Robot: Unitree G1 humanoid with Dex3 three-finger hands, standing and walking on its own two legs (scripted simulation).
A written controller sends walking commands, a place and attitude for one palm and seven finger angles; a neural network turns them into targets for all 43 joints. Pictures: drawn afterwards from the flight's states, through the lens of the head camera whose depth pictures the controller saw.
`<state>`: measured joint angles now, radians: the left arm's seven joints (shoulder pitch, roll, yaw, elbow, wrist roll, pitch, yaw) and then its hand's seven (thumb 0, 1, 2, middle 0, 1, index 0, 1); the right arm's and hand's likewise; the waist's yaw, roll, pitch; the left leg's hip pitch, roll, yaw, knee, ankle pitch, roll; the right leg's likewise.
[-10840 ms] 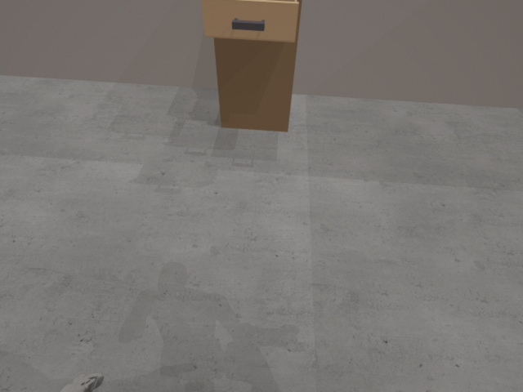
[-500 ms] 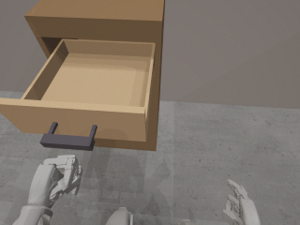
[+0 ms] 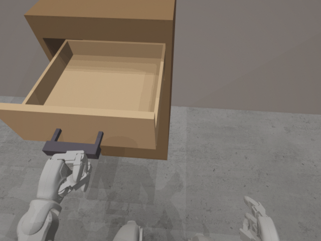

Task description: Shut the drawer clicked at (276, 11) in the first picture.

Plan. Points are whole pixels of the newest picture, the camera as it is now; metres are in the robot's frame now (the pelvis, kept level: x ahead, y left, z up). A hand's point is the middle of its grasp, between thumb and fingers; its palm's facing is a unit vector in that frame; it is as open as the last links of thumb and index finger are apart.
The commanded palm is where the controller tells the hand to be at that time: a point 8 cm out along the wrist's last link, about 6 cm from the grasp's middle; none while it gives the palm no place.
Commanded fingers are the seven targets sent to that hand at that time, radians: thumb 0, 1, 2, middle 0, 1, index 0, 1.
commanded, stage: push the drawer shut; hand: left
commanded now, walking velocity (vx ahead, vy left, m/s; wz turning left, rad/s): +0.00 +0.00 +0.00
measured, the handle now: (75, 141) +0.34 +0.23 +0.06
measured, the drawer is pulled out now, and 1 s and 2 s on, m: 0.29 0.16 0.04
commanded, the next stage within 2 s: none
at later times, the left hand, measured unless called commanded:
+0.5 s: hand (93, 149) +0.32 +0.18 +0.06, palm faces -0.07 -1.00 -0.06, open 3.0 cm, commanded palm +0.31 +0.23 +0.06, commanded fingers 0.00 0.90 0.90 -1.40 -1.60 -1.40 -1.60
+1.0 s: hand (98, 126) +0.39 +0.18 +0.06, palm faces -0.08 -1.00 -0.05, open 2.8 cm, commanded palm +0.37 +0.23 +0.06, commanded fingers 0.00 0.90 0.90 -1.40 -1.60 -1.40 -1.60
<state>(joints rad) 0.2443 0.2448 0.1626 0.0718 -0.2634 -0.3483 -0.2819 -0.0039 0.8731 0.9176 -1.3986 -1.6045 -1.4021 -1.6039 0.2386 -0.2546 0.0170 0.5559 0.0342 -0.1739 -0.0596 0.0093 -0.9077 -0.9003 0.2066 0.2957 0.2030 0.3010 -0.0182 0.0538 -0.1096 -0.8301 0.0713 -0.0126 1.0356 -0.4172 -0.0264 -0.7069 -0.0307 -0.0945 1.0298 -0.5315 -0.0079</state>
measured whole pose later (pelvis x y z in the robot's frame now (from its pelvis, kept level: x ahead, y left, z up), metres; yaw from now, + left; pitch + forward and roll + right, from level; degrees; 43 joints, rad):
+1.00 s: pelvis -0.01 +0.01 +0.00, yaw -1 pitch +14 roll -2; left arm -0.41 0.31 0.22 0.67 -0.19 -0.36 -0.26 -0.06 0.76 0.90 -1.40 -1.60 -1.40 -1.60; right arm 0.27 -0.26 0.03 0.63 0.03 -0.08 -0.05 0.01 -0.91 -0.90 0.21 0.30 0.20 0.30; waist -0.06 0.03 -0.08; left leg -0.89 0.07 0.00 1.02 -0.39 -0.01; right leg -0.77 -0.03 -0.07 1.01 -0.49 0.01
